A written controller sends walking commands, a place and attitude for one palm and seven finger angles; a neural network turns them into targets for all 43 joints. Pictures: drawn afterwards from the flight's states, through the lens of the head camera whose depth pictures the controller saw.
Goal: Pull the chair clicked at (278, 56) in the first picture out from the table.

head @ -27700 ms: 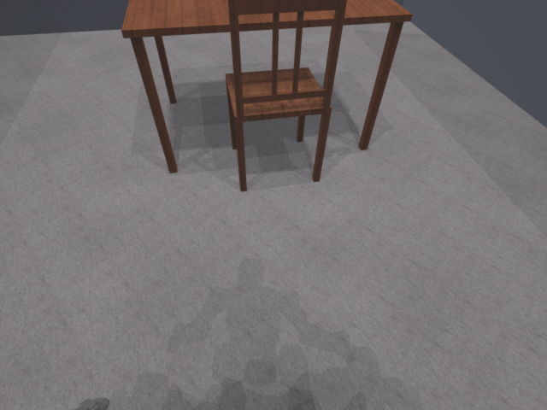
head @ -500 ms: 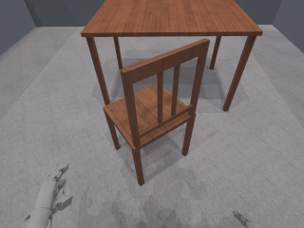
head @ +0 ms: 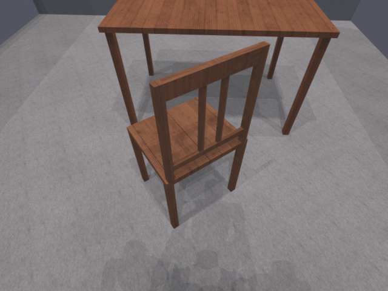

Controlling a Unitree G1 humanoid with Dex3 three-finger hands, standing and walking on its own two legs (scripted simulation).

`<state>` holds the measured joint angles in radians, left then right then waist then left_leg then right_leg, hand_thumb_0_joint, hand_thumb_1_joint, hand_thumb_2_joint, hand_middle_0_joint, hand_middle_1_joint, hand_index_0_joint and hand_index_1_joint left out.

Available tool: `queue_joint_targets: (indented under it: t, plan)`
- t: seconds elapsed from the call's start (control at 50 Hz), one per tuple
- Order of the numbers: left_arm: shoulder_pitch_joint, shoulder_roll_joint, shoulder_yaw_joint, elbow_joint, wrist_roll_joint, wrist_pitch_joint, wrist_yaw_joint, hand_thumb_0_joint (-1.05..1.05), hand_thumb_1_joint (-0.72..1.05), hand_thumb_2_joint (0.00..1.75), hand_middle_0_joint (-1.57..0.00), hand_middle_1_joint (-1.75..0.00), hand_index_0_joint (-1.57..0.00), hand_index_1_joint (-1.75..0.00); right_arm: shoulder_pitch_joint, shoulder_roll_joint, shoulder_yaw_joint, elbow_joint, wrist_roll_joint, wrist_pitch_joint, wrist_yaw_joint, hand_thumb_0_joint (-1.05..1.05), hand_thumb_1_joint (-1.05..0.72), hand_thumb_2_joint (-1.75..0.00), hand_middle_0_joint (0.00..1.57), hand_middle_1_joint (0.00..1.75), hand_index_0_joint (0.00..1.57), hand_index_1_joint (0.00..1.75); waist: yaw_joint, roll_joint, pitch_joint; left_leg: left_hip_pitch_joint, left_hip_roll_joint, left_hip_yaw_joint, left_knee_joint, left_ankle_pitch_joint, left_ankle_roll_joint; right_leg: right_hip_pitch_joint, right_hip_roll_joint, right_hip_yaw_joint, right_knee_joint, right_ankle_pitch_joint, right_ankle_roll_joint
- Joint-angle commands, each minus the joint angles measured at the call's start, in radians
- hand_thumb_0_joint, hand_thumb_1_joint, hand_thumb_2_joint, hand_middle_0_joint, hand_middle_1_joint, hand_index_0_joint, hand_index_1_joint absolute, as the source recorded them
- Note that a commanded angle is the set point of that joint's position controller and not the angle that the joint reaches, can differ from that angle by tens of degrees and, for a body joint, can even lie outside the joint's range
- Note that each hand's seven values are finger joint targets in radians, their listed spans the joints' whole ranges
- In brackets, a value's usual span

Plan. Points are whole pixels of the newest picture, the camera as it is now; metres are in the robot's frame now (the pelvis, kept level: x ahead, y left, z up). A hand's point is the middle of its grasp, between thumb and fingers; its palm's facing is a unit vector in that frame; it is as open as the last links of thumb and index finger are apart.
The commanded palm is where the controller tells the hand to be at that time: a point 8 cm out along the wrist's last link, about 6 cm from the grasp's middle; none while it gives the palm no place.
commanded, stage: let the arm hang, fingers relaxed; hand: left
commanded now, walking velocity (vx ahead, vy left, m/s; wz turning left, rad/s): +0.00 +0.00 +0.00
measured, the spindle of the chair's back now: (201, 121) +0.65 +0.02 -0.08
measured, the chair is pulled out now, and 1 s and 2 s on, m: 0.43 0.43 0.43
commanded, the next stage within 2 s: look to check the result in 0.46 s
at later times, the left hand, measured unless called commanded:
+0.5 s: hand out of the picture +0.00 +0.14 -0.18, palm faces +0.04 -0.99 -0.16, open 7.4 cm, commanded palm none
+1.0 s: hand out of the picture +0.00 +0.13 -0.18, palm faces +0.05 -0.98 -0.17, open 7.4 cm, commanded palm none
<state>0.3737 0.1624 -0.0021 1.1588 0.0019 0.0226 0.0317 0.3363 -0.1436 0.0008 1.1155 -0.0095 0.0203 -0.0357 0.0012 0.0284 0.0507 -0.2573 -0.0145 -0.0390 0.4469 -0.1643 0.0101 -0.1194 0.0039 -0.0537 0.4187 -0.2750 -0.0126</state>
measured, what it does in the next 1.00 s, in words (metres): stands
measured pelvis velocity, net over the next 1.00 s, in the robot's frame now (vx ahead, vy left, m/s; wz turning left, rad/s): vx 0.03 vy -0.02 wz -0.01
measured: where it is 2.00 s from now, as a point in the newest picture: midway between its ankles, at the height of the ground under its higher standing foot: outside the picture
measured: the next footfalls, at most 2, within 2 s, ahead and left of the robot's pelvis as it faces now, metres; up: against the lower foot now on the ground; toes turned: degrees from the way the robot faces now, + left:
none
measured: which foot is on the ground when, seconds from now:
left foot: down 0.00-1.00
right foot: down 0.00-1.00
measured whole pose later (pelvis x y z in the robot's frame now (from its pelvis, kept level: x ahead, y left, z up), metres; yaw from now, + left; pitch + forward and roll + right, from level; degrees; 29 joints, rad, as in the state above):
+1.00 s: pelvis +0.03 -0.02 +0.00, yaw -1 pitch -2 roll +0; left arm 0.34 0.10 0.00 1.14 0.00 0.00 0.04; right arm 0.29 -0.13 -0.01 1.14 -0.01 0.00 -0.05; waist 0.00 0.01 0.04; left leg -0.21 0.00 -0.03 0.44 -0.20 -0.01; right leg -0.08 0.02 -0.04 0.42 -0.31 -0.03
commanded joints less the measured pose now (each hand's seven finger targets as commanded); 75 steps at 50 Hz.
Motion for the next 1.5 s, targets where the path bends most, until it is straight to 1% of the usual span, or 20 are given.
queue_joint_targets:
  t: [0.0,0.14,0.16,0.2,0.24,0.28,0.34,0.48,0.56,0.64,0.7,0.76,0.78,0.82,0.9,0.96,1.04,1.1,1.2,1.48]
  plan:
    - [0.051,0.070,0.010,-0.028,0.000,-0.025,0.005,0.00,0.90,0.90,-0.20,-0.30,-0.20,-0.30,0.059,-0.086,-0.024,-0.024,-0.004,-0.015,-0.004,0.00,-0.90,-0.90,0.20,0.30,0.20,0.30,-0.005,-0.059,0.057,0.043,0.081,-0.077,-0.071,0.005,0.039,-0.124,-0.096,0.094,-0.120,-0.046,-0.046]
    - [0.058,0.044,0.016,-0.033,0.002,-0.026,0.008,0.00,0.90,0.90,-0.20,-0.30,-0.20,-0.30,0.062,-0.065,-0.025,-0.015,-0.007,-0.021,-0.006,0.00,-0.90,-0.90,0.20,0.30,0.20,0.30,-0.004,-0.032,0.081,0.019,0.079,-0.079,-0.090,-0.032,0.039,-0.136,-0.087,0.101,-0.103,-0.049,-0.046]
    - [0.059,0.040,0.017,-0.033,0.002,-0.027,0.008,0.00,0.90,0.90,-0.20,-0.30,-0.20,-0.30,0.059,-0.062,-0.026,-0.013,-0.007,-0.023,-0.006,0.00,-0.90,-0.90,0.20,0.30,0.20,0.30,-0.003,-0.021,0.077,0.022,0.079,-0.080,-0.090,-0.023,0.040,-0.132,-0.089,0.100,-0.100,-0.034,-0.045]
    - [0.056,0.038,0.018,-0.037,0.003,-0.029,0.009,0.00,0.90,0.90,-0.20,-0.30,-0.20,-0.30,0.062,-0.059,-0.027,-0.013,-0.007,-0.025,-0.006,0.00,-0.90,-0.90,0.20,0.30,0.20,0.30,-0.001,-0.043,0.072,0.022,0.076,-0.069,-0.078,0.009,0.037,-0.120,-0.090,0.098,-0.100,-0.016,-0.043]
    - [0.051,0.034,0.020,-0.040,0.002,-0.029,0.010,0.00,0.90,0.90,-0.20,-0.30,-0.20,-0.30,0.063,-0.053,-0.027,-0.010,-0.008,-0.027,-0.008,0.00,-0.90,-0.90,0.20,0.30,0.20,0.30,-0.002,-0.020,0.073,0.027,0.077,-0.070,-0.079,0.022,0.037,-0.121,-0.090,0.096,-0.095,-0.004,-0.044]
    - [0.055,0.032,0.021,-0.041,0.003,-0.030,0.010,0.00,0.90,0.90,-0.20,-0.30,-0.20,-0.30,0.061,-0.052,-0.028,-0.012,-0.006,-0.028,-0.009,0.00,-0.90,-0.90,0.20,0.30,0.20,0.30,0.002,-0.026,0.076,0.026,0.079,-0.066,-0.071,0.035,0.037,-0.116,-0.089,0.092,-0.099,0.008,-0.042]
    - [0.054,0.032,0.022,-0.041,0.000,-0.033,0.011,0.00,0.90,0.90,-0.20,-0.30,-0.20,-0.30,0.060,-0.051,-0.027,-0.010,-0.006,-0.031,-0.011,0.00,-0.90,-0.90,0.20,0.30,0.20,0.30,0.001,-0.008,0.048,0.045,0.079,-0.061,-0.061,0.089,0.036,-0.092,-0.094,0.099,-0.091,0.061,-0.042]
    - [0.051,0.033,0.023,-0.042,0.000,-0.032,0.013,0.00,0.90,0.90,-0.20,-0.30,-0.20,-0.30,0.057,-0.052,-0.026,-0.004,-0.004,-0.030,-0.014,0.00,-0.90,-0.90,0.20,0.30,0.20,0.30,0.003,-0.015,0.046,0.057,0.082,-0.057,-0.052,0.121,0.035,-0.074,-0.092,0.093,-0.096,0.094,-0.040]
    - [0.051,0.035,0.021,-0.040,-0.001,-0.033,0.013,0.00,0.90,0.90,-0.20,-0.30,-0.20,-0.30,0.059,-0.055,-0.026,0.000,-0.004,-0.027,-0.014,0.00,-0.90,-0.90,0.20,0.30,0.20,0.30,-0.004,-0.041,0.049,0.064,0.081,-0.053,-0.052,0.118,0.032,-0.075,-0.094,0.097,-0.099,0.097,-0.041]
    - [0.053,0.036,0.021,-0.039,-0.001,-0.033,0.013,0.00,0.90,0.90,-0.20,-0.30,-0.20,-0.30,0.054,-0.057,-0.025,0.004,-0.004,-0.029,-0.014,0.00,-0.90,-0.90,0.20,0.30,0.20,0.30,-0.003,-0.028,0.033,0.078,0.084,-0.053,-0.051,0.139,0.033,-0.064,-0.095,0.096,-0.095,0.115,-0.039]
    - [0.057,0.034,0.019,-0.036,-0.001,-0.032,0.014,0.00,0.90,0.90,-0.20,-0.30,-0.20,-0.30,0.045,-0.056,-0.025,0.004,-0.003,-0.027,-0.015,0.00,-0.90,-0.90,0.20,0.30,0.20,0.30,-0.003,-0.031,0.059,0.075,0.084,-0.051,-0.050,0.133,0.033,-0.078,-0.093,0.096,-0.100,0.115,-0.038]
    - [0.059,0.037,0.020,-0.036,-0.002,-0.033,0.014,0.00,0.90,0.90,-0.20,-0.30,-0.20,-0.30,0.045,-0.056,-0.025,0.006,-0.002,-0.028,-0.015,0.00,-0.90,-0.90,0.20,0.30,0.20,0.30,0.000,-0.036,0.043,0.079,0.083,-0.052,-0.052,0.132,0.032,-0.065,-0.095,0.094,-0.101,0.114,-0.036]
    - [0.062,0.034,0.019,-0.036,0.000,-0.033,0.015,0.00,0.90,0.90,-0.20,-0.30,-0.20,-0.30,0.041,-0.053,-0.025,0.004,-0.003,-0.025,-0.015,0.00,-0.90,-0.90,0.20,0.30,0.20,0.30,0.001,-0.056,0.061,0.076,0.083,-0.050,-0.048,0.129,0.033,-0.075,-0.093,0.090,-0.105,0.112,-0.037]
    - [0.061,0.033,0.020,-0.037,-0.001,-0.034,0.015,0.00,0.90,0.90,-0.20,-0.30,-0.20,-0.30,0.044,-0.058,-0.025,0.007,-0.004,-0.028,-0.016,0.00,-0.90,-0.90,0.20,0.30,0.20,0.30,-0.002,-0.031,0.040,0.091,0.085,-0.050,-0.048,0.154,0.034,-0.066,-0.095,0.095,-0.097,0.141,-0.037]
    - [0.058,0.033,0.020,-0.036,0.000,-0.032,0.015,0.00,0.90,0.90,-0.20,-0.30,-0.20,-0.30,0.041,-0.057,-0.023,0.008,-0.002,-0.028,-0.017,0.00,-0.90,-0.90,0.20,0.30,0.20,0.30,-0.002,-0.029,0.059,0.082,0.084,-0.051,-0.053,0.147,0.033,-0.067,-0.092,0.093,-0.098,0.133,-0.035]
    - [0.061,0.033,0.021,-0.036,-0.001,-0.033,0.014,0.00,0.90,0.90,-0.20,-0.30,-0.20,-0.30,0.037,-0.059,-0.023,0.009,-0.003,-0.029,-0.017,0.00,-0.90,-0.90,0.20,0.30,0.20,0.30,-0.001,-0.020,0.044,0.093,0.085,-0.050,-0.053,0.151,0.033,-0.062,-0.095,0.095,-0.099,0.137,-0.035]
    - [0.064,0.032,0.022,-0.036,-0.001,-0.035,0.015,0.00,0.90,0.90,-0.20,-0.30,-0.20,-0.30,0.037,-0.057,-0.024,0.009,-0.003,-0.030,-0.018,0.00,-0.90,-0.90,0.20,0.30,0.20,0.30,0.001,-0.042,0.041,0.097,0.086,-0.047,-0.049,0.165,0.033,-0.054,-0.096,0.092,-0.100,0.164,-0.034]
    - [0.061,0.034,0.022,-0.039,-0.001,-0.034,0.016,0.00,0.90,0.90,-0.20,-0.30,-0.20,-0.30,0.039,-0.056,-0.023,0.011,-0.002,-0.028,-0.018,0.00,-0.90,-0.90,0.20,0.30,0.20,0.30,0.000,-0.040,0.058,0.085,0.084,-0.044,-0.048,0.163,0.031,-0.054,-0.095,0.091,-0.102,0.168,-0.033]
    - [0.061,0.032,0.023,-0.040,-0.001,-0.034,0.016,0.00,0.90,0.90,-0.20,-0.30,-0.20,-0.30,0.042,-0.058,-0.022,0.010,-0.002,-0.030,-0.020,0.00,-0.90,-0.90,0.20,0.30,0.20,0.30,0.000,-0.024,0.045,0.094,0.087,-0.045,-0.048,0.176,0.032,-0.046,-0.094,0.092,-0.098,0.177,-0.035]
    - [0.071,0.036,0.024,-0.038,-0.002,-0.036,0.017,0.00,0.90,0.90,-0.20,-0.30,-0.20,-0.30,0.039,-0.053,-0.021,0.015,0.000,-0.026,-0.020,0.00,-0.90,-0.90,0.20,0.30,0.20,0.30,0.003,-0.052,0.060,0.089,0.082,-0.038,-0.043,0.152,0.028,-0.053,-0.095,0.093,-0.110,0.174,-0.031]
